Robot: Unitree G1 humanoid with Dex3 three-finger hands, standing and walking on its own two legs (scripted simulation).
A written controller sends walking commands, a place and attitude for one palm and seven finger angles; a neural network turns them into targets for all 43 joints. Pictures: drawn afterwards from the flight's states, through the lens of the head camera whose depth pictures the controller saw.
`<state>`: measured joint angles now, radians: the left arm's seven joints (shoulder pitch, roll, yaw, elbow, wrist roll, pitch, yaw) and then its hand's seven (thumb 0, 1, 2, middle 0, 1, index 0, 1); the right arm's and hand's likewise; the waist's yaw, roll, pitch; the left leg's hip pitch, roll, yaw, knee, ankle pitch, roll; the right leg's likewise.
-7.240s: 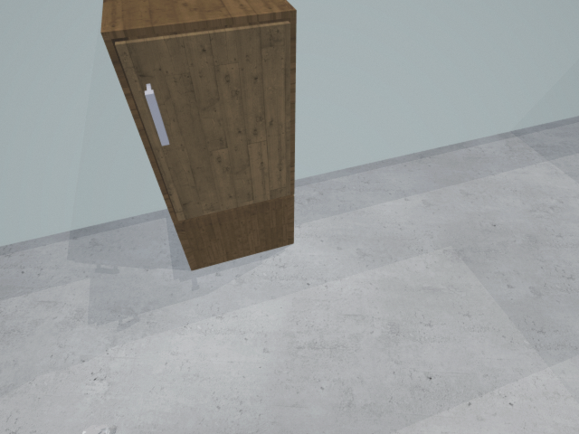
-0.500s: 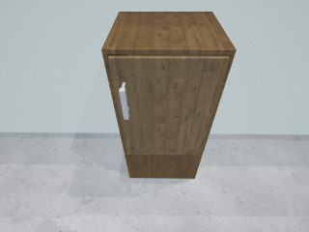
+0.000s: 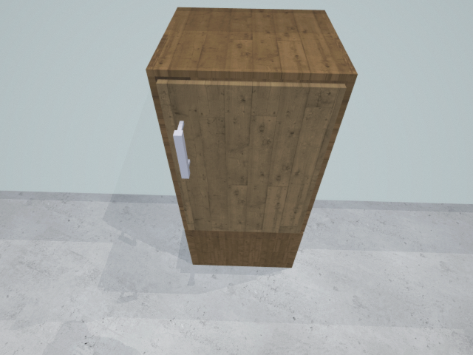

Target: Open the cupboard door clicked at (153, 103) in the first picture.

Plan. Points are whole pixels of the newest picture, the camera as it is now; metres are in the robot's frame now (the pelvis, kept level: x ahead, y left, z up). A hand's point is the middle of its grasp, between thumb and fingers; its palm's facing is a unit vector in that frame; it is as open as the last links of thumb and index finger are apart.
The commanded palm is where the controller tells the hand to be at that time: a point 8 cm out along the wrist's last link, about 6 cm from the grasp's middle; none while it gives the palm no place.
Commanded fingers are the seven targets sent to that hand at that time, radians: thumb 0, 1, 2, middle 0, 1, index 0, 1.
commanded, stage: come to a stop and stand still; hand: left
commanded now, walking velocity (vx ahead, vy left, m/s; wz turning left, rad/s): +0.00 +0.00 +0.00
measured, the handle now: (183, 150) +0.58 +0.17 -0.01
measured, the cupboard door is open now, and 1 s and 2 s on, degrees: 0 0 0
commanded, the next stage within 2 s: look again from close up in 0.44 s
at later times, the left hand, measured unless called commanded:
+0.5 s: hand out of the picture +0.01 +0.16 -0.17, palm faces +0.04 -0.98 -0.18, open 7.3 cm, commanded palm none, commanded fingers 0.00 0.90 0.90 -0.20 -0.30 -0.20 -0.30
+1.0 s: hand out of the picture +0.01 +0.16 -0.17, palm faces +0.05 -0.98 -0.17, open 7.3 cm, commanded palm none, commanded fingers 0.00 0.90 0.90 -0.20 -0.30 -0.20 -0.30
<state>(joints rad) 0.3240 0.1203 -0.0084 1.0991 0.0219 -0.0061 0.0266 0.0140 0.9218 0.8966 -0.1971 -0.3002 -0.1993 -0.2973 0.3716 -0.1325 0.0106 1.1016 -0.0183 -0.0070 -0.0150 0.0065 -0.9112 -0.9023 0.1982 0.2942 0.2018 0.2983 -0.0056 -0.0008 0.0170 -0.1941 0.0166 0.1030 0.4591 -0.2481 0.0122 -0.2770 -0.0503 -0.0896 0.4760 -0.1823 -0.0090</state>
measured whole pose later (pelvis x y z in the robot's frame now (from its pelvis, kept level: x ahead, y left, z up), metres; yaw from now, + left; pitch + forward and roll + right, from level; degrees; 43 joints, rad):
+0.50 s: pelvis +0.02 +0.00 +0.00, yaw +0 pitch -1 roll +0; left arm 0.31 0.13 0.00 1.11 0.02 -0.02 0.03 0.01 0.92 0.90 -0.20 -0.30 -0.20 -0.30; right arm 0.31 -0.13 0.01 1.12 -0.02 -0.02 -0.03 0.01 -0.92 -0.90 0.20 0.29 0.20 0.30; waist 0.01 0.00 0.02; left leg -0.14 0.02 0.10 0.41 -0.25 0.00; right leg -0.22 -0.04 -0.10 0.44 -0.19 -0.01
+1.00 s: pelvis +0.02 +0.00 +0.00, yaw +0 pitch -1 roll +0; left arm 0.32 0.12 0.00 1.11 0.02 -0.02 0.03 0.01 0.92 0.90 -0.20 -0.30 -0.20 -0.30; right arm 0.32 -0.11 0.01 1.13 -0.02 -0.02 -0.03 0.00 -0.91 -0.90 0.20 0.29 0.20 0.30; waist 0.01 0.00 0.02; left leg -0.12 0.02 0.09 0.40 -0.25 0.00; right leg -0.21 -0.04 -0.10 0.42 -0.19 -0.01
